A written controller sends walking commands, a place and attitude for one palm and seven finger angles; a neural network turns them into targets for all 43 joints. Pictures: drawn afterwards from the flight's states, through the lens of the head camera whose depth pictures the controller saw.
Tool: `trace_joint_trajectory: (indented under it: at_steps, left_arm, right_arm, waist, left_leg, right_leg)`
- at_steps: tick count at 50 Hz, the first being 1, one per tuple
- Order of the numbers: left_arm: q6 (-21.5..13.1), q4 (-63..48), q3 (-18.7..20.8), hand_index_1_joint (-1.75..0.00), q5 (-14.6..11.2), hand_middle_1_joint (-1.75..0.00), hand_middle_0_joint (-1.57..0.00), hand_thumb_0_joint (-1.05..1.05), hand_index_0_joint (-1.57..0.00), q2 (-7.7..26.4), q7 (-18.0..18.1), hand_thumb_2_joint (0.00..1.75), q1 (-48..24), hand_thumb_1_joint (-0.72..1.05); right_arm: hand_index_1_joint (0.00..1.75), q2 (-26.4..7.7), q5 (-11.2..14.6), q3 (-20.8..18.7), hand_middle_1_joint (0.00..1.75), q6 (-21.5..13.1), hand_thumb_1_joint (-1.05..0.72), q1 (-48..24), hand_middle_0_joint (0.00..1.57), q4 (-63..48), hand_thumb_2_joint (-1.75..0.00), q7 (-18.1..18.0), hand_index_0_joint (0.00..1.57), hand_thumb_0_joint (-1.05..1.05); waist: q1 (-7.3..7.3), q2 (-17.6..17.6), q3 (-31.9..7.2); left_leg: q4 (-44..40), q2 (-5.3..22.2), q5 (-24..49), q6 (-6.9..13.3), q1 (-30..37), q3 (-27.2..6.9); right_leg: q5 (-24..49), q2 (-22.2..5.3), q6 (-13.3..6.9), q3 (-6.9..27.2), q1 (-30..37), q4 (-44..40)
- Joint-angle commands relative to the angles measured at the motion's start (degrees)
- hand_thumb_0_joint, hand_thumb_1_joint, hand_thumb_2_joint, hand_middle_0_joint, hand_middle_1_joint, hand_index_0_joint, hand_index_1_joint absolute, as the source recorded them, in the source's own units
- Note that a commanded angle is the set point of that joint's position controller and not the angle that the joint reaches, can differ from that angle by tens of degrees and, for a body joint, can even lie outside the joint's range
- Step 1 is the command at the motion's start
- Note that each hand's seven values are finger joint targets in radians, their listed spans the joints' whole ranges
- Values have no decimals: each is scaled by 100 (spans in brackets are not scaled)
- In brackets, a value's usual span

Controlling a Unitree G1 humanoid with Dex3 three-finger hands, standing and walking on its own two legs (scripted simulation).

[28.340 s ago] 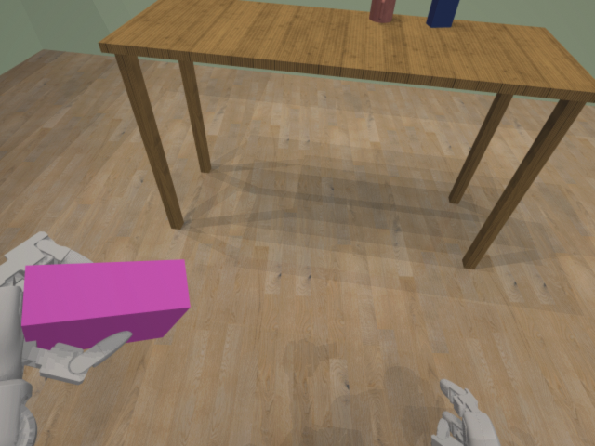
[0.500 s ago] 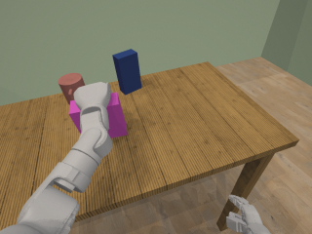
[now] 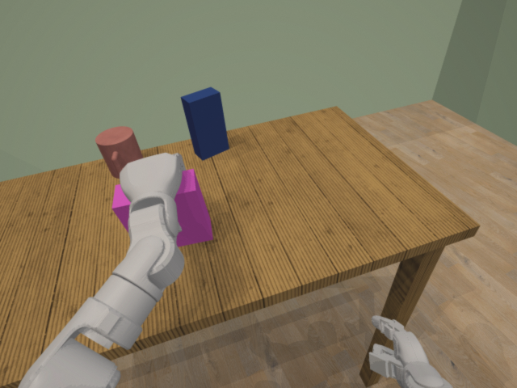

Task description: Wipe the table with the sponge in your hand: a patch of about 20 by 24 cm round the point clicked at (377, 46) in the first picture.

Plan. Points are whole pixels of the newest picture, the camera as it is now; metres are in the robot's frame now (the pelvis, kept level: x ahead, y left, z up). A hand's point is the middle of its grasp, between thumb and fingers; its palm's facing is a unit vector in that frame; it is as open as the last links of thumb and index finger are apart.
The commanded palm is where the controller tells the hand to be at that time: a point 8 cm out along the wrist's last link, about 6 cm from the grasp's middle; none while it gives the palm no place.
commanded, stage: wipe back along the third lane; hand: left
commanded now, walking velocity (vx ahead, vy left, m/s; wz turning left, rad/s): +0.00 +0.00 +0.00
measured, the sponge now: (171, 222) +0.36 +0.20 +0.10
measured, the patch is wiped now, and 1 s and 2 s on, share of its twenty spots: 1.00 1.00 1.00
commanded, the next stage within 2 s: slide back across to the middle lane in 0.64 s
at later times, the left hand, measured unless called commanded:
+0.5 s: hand (170, 218) +0.31 +0.17 +0.15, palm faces +0.18 -0.12 -0.98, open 9.6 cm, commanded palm +0.26 +0.16 +0.18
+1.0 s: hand (165, 225) +0.29 +0.17 +0.16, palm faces +0.23 -0.22 -0.95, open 9.6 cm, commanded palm +0.24 +0.17 +0.20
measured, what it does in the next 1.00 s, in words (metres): stands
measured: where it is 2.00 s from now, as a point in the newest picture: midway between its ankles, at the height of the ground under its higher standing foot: outside the picture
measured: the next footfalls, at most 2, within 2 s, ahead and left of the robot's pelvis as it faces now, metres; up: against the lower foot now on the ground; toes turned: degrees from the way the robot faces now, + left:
none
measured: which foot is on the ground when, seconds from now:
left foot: down 0.00-1.00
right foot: down 0.00-1.00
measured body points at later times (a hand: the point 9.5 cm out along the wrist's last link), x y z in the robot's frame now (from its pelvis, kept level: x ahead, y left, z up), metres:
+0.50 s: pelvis +0.00 -0.02 +0.00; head -0.05 -0.07 +0.44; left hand +0.30 +0.17 +0.21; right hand +0.25 -0.23 -0.07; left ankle -0.01 +0.13 -0.74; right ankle -0.01 -0.09 -0.74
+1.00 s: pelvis -0.01 -0.02 +0.00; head -0.05 -0.07 +0.44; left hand +0.28 +0.17 +0.21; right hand +0.24 -0.21 -0.07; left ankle -0.01 +0.13 -0.74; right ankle -0.01 -0.09 -0.74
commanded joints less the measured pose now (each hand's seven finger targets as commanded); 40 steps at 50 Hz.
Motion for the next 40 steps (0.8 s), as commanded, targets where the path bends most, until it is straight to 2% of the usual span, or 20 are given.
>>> trace_joint_trajectory:
  at_steps: [1,2,3,4,10,12,13,19,23,26,28,30,31,33,34,36,37,38,39,40]
  left_arm:
    - [-29,-490,195,-160,-275,-160,-120,0,-120,200,-197,130,-1059,10]
    - [-40,-530,202,-160,-301,-160,-120,0,-120,208,-207,130,-1024,10]
    - [-66,-563,457,-160,-311,-160,-120,0,-120,428,-199,130,-864,10]
    - [-85,-659,237,-160,-304,-160,-120,0,-120,202,-208,130,-726,10]
    - [-120,-1162,368,-160,-385,-160,-120,0,-120,303,-194,130,-90,10]
    - [-106,-1367,256,-160,-445,-160,-120,0,-120,190,-197,130,-41,10]
    - [-114,-1397,438,-160,-480,-160,-120,0,-120,303,-175,130,48,10]
    - [-133,-1825,399,-160,-530,-160,-120,0,-120,271,-108,130,362,10]
    - [-151,-2055,599,-160,-508,-160,-120,0,-120,497,-71,130,555,10]
    - [-149,-2163,470,-160,-546,-160,-120,0,-120,326,-77,130,855,10]
    - [-175,-2331,637,-160,-537,-160,-120,0,-120,523,-51,130,782,10]
    - [-212,-2414,249,-160,-558,-160,-120,0,-120,123,-54,130,774,10]
    - [-220,-2409,424,-160,-572,-160,-120,0,-120,301,-32,130,932,10]
    - [-252,-2518,477,-160,-549,-160,-120,0,-120,351,-4,130,866,10]
    - [-281,-2603,225,-160,-553,-160,-120,0,-120,98,-2,130,783,10]
    - [-303,-2621,216,-160,-596,-160,-120,0,-120,46,25,130,1116,10]
    - [-309,-2655,291,-160,-593,-160,-120,0,-120,155,44,130,1008,10]
    - [-316,-2652,628,-160,-577,-160,-120,0,-120,477,89,130,944,10]
    - [-326,-2749,384,-160,-577,-160,-120,0,-120,242,93,130,700,10]
    - [-340,-2649,507,-160,-590,-160,-120,0,-120,373,118,130,762,10]
  right_arm:
    - [30,-535,27,-187,30,-339,-90,-1488,20,-1087,-90,-24,20,0]
    - [30,-530,21,-183,30,-363,-90,-1475,20,-1091,-90,-22,20,0]
    - [30,-543,15,-194,30,-368,-90,-1487,20,-1098,-90,-24,20,0]
    - [30,-527,25,-191,30,-384,-90,-1505,20,-1133,-90,-12,20,0]
    - [30,-519,22,-212,30,-422,-90,-1584,20,-1184,-90,35,20,0]
    - [30,-495,29,-204,30,-415,-90,-1651,20,-1205,-90,41,20,0]
    - [30,-496,20,-221,30,-421,-90,-1633,20,-1206,-90,34,20,0]
    - [30,-481,11,-211,30,-438,-90,-1703,20,-1254,-90,20,20,0]
    - [30,-493,-1,-217,30,-408,-90,-1716,20,-1254,-90,3,20,0]
    - [30,-462,6,-203,30,-394,-90,-1711,20,-1285,-90,12,20,0]
    - [30,-481,5,-209,30,-387,-90,-1747,20,-1279,-90,0,20,0]
    - [30,-436,13,-205,30,-415,-90,-1718,20,-1334,-90,12,20,0]
    - [30,-446,9,-223,30,-407,-90,-1705,20,-1321,-90,9,20,0]
    - [30,-467,7,-214,30,-409,-90,-1737,20,-1334,-90,7,20,0]
    - [30,-434,12,-205,30,-437,-90,-1724,20,-1373,-90,13,20,0]
    - [30,-433,0,-224,30,-426,-90,-1702,20,-1368,-90,47,20,0]
    - [30,-444,-3,-224,30,-407,-90,-1702,20,-1351,-90,42,20,0]
    - [30,-469,-2,-232,30,-408,-90,-1720,20,-1317,-90,21,20,0]
    - [30,-431,3,-205,30,-433,-90,-1723,20,-1382,-90,2,20,0]
    - [30,-431,6,-214,30,-442,-90,-1694,20,-1335,-90,-11,20,0]
  waist:
    - [11,-1014,-655]
    - [28,-972,-675]
    - [63,-994,-701]
    - [62,-983,-771]
    - [116,-1112,-717]
    - [109,-992,-538]
    - [118,-1176,-505]
    - [144,-1098,-553]
    - [155,-1026,-544]
    - [166,-1032,-465]
    - [150,-965,-427]
    - [104,-979,-411]
    - [153,-973,-374]
    - [138,-968,-342]
    - [111,-947,-420]
    - [168,-969,-436]
    - [145,-980,-410]
    - [166,-1028,-348]
    - [141,-1002,-440]
    - [142,-1081,-347]
  left_leg:
    - [-265,-113,1011,257,-27,166]
    - [-263,-128,1009,268,-27,178]
    - [-270,-114,1014,267,-54,137]
    - [-245,-134,1052,267,-20,190]
    - [-180,-147,1150,275,-40,251]
    - [-202,-145,1077,267,-38,270]
    - [-209,-138,1032,283,-50,239]
    - [-144,-147,1096,281,17,286]
    - [-127,-137,1101,273,53,268]
    - [-105,-137,1146,267,18,277]
    - [-126,-111,1056,264,60,239]
    - [-102,-127,1032,272,71,269]
    - [-105,-122,980,273,63,262]
    - [-129,-105,912,268,93,237]
    - [-116,-119,965,277,117,257]
    - [-116,-112,1037,274,120,249]
    - [-114,-104,1020,268,107,252]
    - [-138,-73,938,265,124,219]
    - [-130,-105,945,275,125,259]
    - [-126,-88,938,269,130,230]
  right_leg:
    - [1251,-16,-72,64,411,-488]
    - [1299,-24,-62,77,444,-496]
    - [1309,-9,-78,130,506,-504]
    - [1352,-28,-59,124,562,-467]
    - [1636,-32,-11,201,680,-462]
    - [1502,-35,2,200,567,-519]
    - [1425,-8,4,235,565,-564]
    - [1522,-28,20,277,600,-530]
    - [1504,-8,8,373,573,-543]
    - [1553,-21,23,350,571,-530]
    - [1328,-4,-7,422,472,-575]
    - [1228,-11,19,334,412,-574]
    - [1117,-13,23,373,406,-619]
    - [924,2,-8,412,320,-651]
    - [1013,-1,-1,322,348,-587]
    - [1145,9,1,290,410,-556]
    - [1167,7,4,307,393,-565]
    - [972,22,-23,371,318,-608]
    - [948,-2,-3,304,355,-575]
    - [912,11,-8,317,295,-603]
